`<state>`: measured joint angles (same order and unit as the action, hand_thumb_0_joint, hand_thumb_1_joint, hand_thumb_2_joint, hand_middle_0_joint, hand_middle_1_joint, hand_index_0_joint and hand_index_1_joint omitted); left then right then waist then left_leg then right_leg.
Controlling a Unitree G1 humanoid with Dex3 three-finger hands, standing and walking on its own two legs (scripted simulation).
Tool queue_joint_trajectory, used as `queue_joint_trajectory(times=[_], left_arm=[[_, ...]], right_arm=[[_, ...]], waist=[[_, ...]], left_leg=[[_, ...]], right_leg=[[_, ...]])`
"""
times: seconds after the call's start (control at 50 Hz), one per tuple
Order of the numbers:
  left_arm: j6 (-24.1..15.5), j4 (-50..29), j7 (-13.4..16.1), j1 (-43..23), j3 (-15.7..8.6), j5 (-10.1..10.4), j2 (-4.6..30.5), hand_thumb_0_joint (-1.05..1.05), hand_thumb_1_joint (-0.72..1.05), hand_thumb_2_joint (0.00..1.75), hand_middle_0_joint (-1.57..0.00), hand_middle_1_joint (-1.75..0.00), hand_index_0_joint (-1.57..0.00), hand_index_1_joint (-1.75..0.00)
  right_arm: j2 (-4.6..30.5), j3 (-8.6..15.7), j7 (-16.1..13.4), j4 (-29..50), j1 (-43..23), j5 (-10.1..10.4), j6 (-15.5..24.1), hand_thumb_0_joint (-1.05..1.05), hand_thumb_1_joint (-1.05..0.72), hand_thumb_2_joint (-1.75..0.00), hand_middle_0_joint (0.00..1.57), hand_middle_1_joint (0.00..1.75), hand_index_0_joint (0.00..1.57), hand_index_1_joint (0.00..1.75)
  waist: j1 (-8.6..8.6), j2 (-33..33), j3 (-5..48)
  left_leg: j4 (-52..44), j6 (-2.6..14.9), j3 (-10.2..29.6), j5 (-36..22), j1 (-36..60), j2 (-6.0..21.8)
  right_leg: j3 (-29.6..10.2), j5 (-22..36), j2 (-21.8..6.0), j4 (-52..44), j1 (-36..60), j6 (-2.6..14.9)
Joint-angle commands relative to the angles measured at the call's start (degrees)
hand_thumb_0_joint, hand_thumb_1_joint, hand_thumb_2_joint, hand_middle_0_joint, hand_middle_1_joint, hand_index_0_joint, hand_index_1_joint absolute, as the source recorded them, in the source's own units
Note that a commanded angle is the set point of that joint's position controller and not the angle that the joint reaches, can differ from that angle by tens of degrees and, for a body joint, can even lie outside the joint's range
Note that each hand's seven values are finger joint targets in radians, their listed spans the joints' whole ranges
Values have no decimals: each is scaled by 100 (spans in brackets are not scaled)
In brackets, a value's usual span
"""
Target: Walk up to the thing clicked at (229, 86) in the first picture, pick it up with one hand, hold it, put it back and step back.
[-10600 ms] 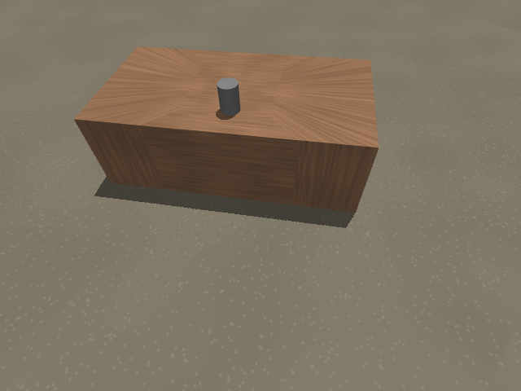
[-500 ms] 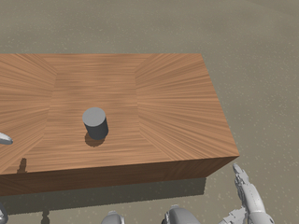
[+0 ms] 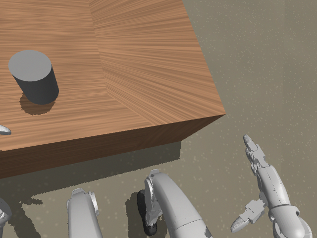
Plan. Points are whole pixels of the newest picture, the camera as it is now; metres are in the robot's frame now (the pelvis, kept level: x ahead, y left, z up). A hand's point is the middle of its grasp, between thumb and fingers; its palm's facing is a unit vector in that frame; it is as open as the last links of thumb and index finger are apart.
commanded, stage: close in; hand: left
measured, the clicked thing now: (37, 79) +0.57 +0.19 -0.12
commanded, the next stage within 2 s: rest palm in 0.64 s
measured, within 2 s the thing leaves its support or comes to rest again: leaves its support in 1.94 s
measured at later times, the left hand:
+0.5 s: hand (29, 92) +0.52 +0.21 -0.11, palm faces +0.14 -0.99 +0.01, open 17.3 cm
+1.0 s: hand (43, 93) +0.53 +0.18 -0.12, palm faces +0.16 -0.99 -0.01, open 17.1 cm
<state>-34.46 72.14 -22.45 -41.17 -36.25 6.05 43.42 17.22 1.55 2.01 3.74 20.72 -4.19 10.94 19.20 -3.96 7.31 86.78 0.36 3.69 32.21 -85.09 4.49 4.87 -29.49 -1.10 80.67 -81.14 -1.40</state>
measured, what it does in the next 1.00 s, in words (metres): lowers itself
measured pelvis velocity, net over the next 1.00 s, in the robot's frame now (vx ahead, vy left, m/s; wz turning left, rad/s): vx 0.00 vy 0.00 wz -0.01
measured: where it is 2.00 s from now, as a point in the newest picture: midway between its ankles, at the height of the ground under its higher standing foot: (122, 230)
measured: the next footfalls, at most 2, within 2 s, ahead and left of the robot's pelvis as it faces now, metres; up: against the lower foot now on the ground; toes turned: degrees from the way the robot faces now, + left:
none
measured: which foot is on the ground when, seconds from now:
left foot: down 0.00-1.00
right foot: down 0.00-1.00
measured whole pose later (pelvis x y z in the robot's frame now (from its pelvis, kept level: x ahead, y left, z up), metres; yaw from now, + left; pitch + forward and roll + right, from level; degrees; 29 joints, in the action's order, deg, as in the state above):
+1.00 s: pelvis +0.00 +0.00 -0.05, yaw -1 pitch +34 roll -6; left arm -36.6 67.8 0.1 -43.8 -28.0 -2.4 33.3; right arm 18.3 6.1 6.8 23.7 25.7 -3.9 1.6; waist 23.5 -2.3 9.7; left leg 98.2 0.2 3.6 36.5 -96.4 4.3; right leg 3.8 -34.2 -1.2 93.2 -93.3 -1.5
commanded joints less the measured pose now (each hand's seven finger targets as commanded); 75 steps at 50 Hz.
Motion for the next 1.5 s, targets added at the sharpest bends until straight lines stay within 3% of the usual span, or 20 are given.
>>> queue_joint_trajectory(times=[0.0,0.06,0.14,0.2,0.28,0.4,0.54,0.56,0.62,0.68,0.7,0.74,0.84,0.9,0.96,1.04,1.2,1.28,1.4,1.48], left_arm=[[-553,-1133,193,-1992,105,-19,1365,0,-59,3,-6,-8,-6,-8],[-582,-957,378,-2111,338,-135,1108,0,-54,1,-5,-7,-7,-5],[-674,-1441,815,-2453,109,-280,1546,0,-55,1,-6,-8,-8,-6],[-631,-1559,1107,-2587,156,-473,1432,0,-52,2,-6,-8,-8,-5],[-419,-1718,1324,-2479,217,-630,1273,0,-48,2,-6,-6,-8,-5],[-103,-1469,1522,-2132,511,-597,564,0,-49,4,-7,-7,-9,-5],[-212,-1494,1791,-2153,629,-527,275,0,-50,4,-7,-7,-9,-5],[-245,-1520,1782,-2199,729,-528,119,0,-51,4,-7,-7,-9,-5],[-350,-1687,1842,-2300,683,-590,303,0,-51,4,-7,-6,-9,-5],[-393,-1717,1889,-2347,837,-576,18,0,-55,4,-8,-6,-9,-5],[-411,-1831,1933,-2313,721,-601,197,0,-56,3,-8,-6,-9,-5],[-439,-1887,2000,-2408,857,-618,44,0,-61,2,-11,-4,-11,-4],[-506,-1558,2222,-2097,883,-792,-84,0,-58,0,-20,-10,-19,-9],[-620,-1780,2268,-2365,838,-832,115,0,-59,3,-31,-18,-32,-17],[-629,-1438,2313,-2342,720,-790,290,0,-60,5,-34,-21,-35,-20],[-658,-1212,2256,-2552,836,-865,234,0,-58,9,-39,-25,-40,-24],[-556,-1218,2200,-2886,693,-934,696,0,-49,21,-53,-38,-54,-38],[-459,-1090,2162,-2887,793,-903,484,0,-46,29,-62,-48,-63,-47],[-334,-1398,2170,-2715,614,-891,681,0,-37,41,-78,-63,-79,-62],[-264,-1342,2171,-2785,761,-867,470,0,-26,53,-89,-76,-90,-75]], right_arm=[[1224,877,-94,1491,392,24,353,0,52,-5,5,5,5,5],[1259,1013,-61,1688,624,49,296,0,54,-5,5,5,5,5],[1378,1200,-7,2446,680,70,216,0,55,-4,5,5,5,5],[1327,1259,55,2436,835,39,43,0,54,-4,5,5,5,5],[1286,1309,115,2478,933,7,-141,0,53,-5,5,5,5,5],[1215,1286,134,2519,744,53,-317,0,54,-5,5,5,5,5],[1244,1395,124,2722,865,117,-397,0,54,-5,5,5,5,5],[1198,1351,137,2793,949,108,-396,0,53,-5,5,5,5,5],[1209,1395,166,2725,1076,114,-451,0,53,-5,5,5,5,5],[1131,1358,214,2712,1099,91,-493,0,52,-5,5,5,5,5],[1186,1399,215,2727,1002,98,-499,0,52,-5,5,5,5,5],[1170,1441,236,2826,994,89,-503,0,52,-6,5,5,5,5],[1129,1377,290,2710,829,41,-582,0,51,-5,5,5,5,5],[1127,1316,313,3060,878,27,-597,0,52,-5,5,5,5,5],[1279,1461,273,3051,833,67,-653,0,51,-5,5,5,5,5],[1196,1382,307,3032,930,52,-668,0,51,-5,5,5,5,5],[1307,1410,344,3296,838,86,-683,0,50,-5,5,5,5,5],[1294,1370,357,3314,866,90,-670,0,50,-5,5,5,5,5],[1403,1459,322,3378,864,118,-706,0,50,-5,5,5,5,5],[1365,1459,290,3260,842,129,-696,0,49,-5,5,5,5,5]], waist=[[-1,2546,3402],[150,2519,3161],[184,2586,3523],[161,2914,3555],[65,3235,3749],[109,2692,3310],[281,1928,3470],[353,1930,3510],[302,2159,3654],[361,2351,3594],[217,2377,3714],[314,2460,3741],[266,2413,3381],[311,2388,3812],[380,2298,3563],[551,2411,3423],[569,2778,3538],[630,2657,3441],[446,2832,3681],[575,2639,3406]], left_leg=[[-789,-96,251,-1440,2889,-160],[-675,-114,376,-1076,2631,-136],[-513,-87,367,-490,2364,-173],[-480,-134,437,-486,2563,-158],[-319,-164,365,-1193,2661,-185],[-271,-79,259,-951,2060,-194],[-19,62,106,-1069,1526,-240],[-20,53,112,-1170,1604,-237],[-14,22,101,-1411,1851,-258],[-51,-11,97,-1530,2003,-258],[-86,-27,120,-1479,2122,-260],[-53,-14,84,-1341,2108,-263],[-138,-45,129,-1402,2009,-255],[-2,-25,103,-1603,2013,-258],[3,-18,132,-1576,1858,-242],[10,-24,141,-1412,1854,-234],[-31,-90,209,-1351,2137,-199],[-16,-50,170,-1201,1943,-213],[-174,-116,249,-1316,2314,-189],[-117,-71,196,-1287,2087,-192]], right_leg=[[-45,884,268,-255,496,401],[-14,655,270,-28,44,403],[-105,350,251,176,122,349],[-92,303,243,318,-189,355],[-84,686,242,442,-141,376],[-81,567,280,337,-84,359],[-245,903,280,229,494,270],[-224,1011,282,219,524,270],[-209,1184,279,293,465,294],[-204,1244,271,268,446,306],[-177,1151,274,314,380,318],[-249,1084,262,254,440,300],[-123,1042,290,318,215,329],[-198,1254,285,344,530,313],[-196,1267,293,377,443,308],[-189,1150,296,360,282,305],[-108,998,303,474,-4,330],[-140,923,302,379,78,315],[-70,950,295,419,126,329],[-105,1008,306,345,147,312]])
